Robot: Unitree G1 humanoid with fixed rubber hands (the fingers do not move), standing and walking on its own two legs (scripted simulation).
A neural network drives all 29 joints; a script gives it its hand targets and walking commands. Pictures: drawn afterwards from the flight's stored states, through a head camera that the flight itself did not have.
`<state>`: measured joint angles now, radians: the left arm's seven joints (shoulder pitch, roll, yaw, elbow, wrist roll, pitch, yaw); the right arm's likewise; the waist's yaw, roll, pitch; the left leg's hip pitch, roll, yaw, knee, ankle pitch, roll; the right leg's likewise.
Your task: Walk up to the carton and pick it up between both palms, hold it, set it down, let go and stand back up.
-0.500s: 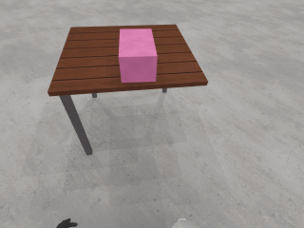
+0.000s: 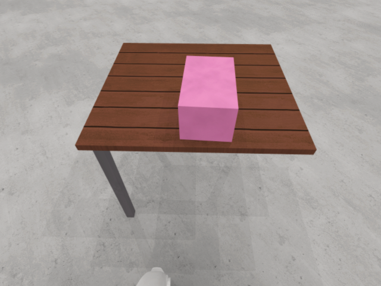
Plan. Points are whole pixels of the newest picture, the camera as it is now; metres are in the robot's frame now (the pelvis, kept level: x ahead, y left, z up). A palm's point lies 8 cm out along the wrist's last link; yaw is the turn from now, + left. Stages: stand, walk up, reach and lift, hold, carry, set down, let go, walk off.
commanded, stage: walk up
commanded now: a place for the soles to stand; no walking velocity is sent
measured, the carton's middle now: (207, 96) +0.75 +0.00 -0.04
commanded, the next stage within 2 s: none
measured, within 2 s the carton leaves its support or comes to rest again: neither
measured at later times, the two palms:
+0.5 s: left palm (98, 207) +0.32 +0.28 -0.10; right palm out of the picture +0.17 -0.23 -0.11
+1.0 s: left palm (91, 197) +0.37 +0.33 -0.14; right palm (265, 178) +0.45 -0.18 -0.10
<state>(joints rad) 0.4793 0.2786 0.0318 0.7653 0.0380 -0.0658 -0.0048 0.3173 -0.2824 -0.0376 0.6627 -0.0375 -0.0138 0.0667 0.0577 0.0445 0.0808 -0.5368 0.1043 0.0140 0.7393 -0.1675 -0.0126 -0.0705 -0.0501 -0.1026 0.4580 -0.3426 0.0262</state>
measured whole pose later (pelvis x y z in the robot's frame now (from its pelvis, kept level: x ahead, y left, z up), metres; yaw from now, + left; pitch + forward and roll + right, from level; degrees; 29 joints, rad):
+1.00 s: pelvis +0.33 +0.07 -0.01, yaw +0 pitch -3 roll +0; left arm 0.37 0.30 0.00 0.70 -0.01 0.04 0.01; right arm 0.25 -0.24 0.01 0.66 -0.01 0.01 0.00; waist 0.04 -0.05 0.12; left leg -0.37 0.02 0.05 0.64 -0.23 0.01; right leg -0.27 -0.04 -0.01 0.81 -0.53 0.02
